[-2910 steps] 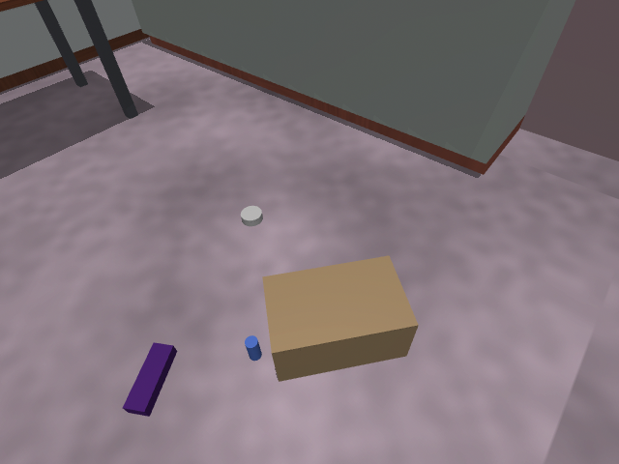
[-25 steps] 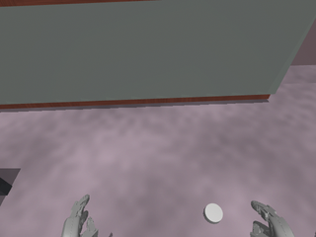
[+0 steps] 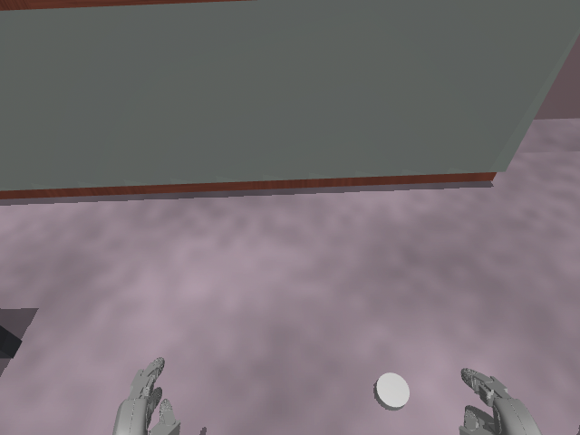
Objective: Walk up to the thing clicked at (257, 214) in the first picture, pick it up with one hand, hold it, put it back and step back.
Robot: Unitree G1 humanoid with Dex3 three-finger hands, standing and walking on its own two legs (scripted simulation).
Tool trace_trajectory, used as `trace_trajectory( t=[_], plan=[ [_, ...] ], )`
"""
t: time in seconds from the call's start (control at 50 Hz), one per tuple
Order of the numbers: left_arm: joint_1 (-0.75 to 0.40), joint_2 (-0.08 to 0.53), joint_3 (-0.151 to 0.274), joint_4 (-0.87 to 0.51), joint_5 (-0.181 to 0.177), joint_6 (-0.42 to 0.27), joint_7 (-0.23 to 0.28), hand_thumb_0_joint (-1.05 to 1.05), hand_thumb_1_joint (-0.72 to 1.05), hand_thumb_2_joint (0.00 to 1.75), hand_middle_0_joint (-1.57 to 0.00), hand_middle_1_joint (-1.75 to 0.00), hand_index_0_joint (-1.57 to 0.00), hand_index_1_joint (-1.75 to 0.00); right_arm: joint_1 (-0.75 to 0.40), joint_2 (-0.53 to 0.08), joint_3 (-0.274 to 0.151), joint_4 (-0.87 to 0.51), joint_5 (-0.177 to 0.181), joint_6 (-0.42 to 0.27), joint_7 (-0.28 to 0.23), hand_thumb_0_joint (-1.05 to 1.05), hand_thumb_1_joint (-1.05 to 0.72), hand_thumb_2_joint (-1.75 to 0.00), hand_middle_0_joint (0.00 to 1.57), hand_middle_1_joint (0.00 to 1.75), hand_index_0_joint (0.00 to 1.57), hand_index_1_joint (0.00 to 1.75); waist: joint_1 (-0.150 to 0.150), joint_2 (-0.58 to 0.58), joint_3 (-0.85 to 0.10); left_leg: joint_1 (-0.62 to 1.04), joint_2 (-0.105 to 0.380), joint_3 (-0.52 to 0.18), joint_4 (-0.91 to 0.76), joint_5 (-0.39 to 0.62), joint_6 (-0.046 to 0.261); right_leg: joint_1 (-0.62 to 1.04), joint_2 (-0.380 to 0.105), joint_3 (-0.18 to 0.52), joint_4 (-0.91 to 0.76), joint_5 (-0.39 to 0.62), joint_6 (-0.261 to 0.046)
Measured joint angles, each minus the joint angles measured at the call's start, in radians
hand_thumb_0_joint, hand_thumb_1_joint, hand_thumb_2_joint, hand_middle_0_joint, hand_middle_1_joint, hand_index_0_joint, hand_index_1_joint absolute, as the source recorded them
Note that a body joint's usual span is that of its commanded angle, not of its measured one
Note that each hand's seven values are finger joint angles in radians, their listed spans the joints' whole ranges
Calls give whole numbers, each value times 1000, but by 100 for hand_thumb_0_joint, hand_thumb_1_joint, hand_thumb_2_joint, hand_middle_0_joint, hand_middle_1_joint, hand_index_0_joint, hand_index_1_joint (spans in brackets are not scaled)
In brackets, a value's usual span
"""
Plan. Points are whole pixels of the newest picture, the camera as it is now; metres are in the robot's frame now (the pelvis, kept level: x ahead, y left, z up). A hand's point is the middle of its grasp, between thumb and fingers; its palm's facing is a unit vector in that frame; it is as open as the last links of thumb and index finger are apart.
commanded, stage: stand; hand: right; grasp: from above
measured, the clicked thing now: (391, 391) +0.41 -0.25 -0.69
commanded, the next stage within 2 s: none
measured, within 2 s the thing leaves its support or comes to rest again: neither
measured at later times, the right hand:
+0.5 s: hand out of the picture +0.04 -0.24 -0.11, palm faces +0.03 +0.95 -0.32, open 7.4 cm
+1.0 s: hand out of the picture +0.01 -0.23 -0.10, palm faces +0.00 +0.95 -0.32, open 7.4 cm
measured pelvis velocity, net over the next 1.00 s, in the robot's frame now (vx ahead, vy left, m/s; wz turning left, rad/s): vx -0.02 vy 0.00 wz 0.02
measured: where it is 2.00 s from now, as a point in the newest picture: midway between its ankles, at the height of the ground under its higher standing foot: outside the picture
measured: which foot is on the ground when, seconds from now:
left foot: down 0.00-1.00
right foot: down 0.00-1.00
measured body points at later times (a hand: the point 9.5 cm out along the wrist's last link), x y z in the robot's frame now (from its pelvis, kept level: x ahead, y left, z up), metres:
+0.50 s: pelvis -0.01 -0.01 +0.05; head -0.01 -0.01 +0.50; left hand +0.07 +0.27 -0.08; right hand +0.04 -0.29 -0.08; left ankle +0.00 +0.13 -0.68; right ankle +0.02 -0.12 -0.68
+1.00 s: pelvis -0.02 +0.00 +0.06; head -0.03 +0.01 +0.51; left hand +0.02 +0.28 -0.08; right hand +0.01 -0.28 -0.08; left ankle +0.00 +0.13 -0.68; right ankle +0.02 -0.12 -0.68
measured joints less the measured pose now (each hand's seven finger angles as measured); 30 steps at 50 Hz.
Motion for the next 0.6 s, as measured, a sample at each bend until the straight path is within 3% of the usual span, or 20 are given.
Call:
trace_trajectory(
  t=[0.02,0.1,0.18,0.28,0.38,0.6],
  plan=[
    [0,0,0,-1,0,0,0,1,90,90,-21,-30,-20,-30,1,0,0,-2,1,1,0,1,-91,-90,20,29,20,30,0,0,0,0,0,0,0,0,0,0,0,0,0,0,0],
    [-85,26,14,140,86,102,-80,1,90,90,-21,-30,-20,-30,-172,-29,29,329,-83,-238,-12,1,-90,-90,21,29,20,30,-48,38,117,99,13,-25,-32,18,4,121,12,-28,-64,31,-7],
    [-120,51,35,244,73,176,-151,1,90,90,-21,-30,-20,-30,-266,-53,14,599,-106,-335,-8,1,-90,-90,21,29,20,30,-61,65,167,171,33,-40,-82,41,-3,209,31,-46,-146,68,-12],
    [-110,68,67,325,64,201,-172,1,90,90,-21,-30,-20,-30,-281,-62,-9,825,-102,-387,-11,1,-90,-90,21,29,20,30,-59,64,188,260,33,-45,-175,81,-12,298,32,-53,-232,101,-18],
    [-99,69,72,397,57,219,-166,1,91,90,-21,-30,-20,-30,-270,-54,-16,990,-99,-415,-10,1,-91,-90,21,29,20,30,-60,52,202,352,31,-47,-289,134,-16,388,30,-58,-336,146,-20],
    [-109,55,61,517,40,238,-161,0,91,90,-20,-30,-20,-30,-277,-39,-8,1194,-91,-434,-8,1,-90,-90,21,30,20,30,-61,38,221,491,37,-50,-481,237,-19,535,38,-65,-543,255,-20]
  ],
)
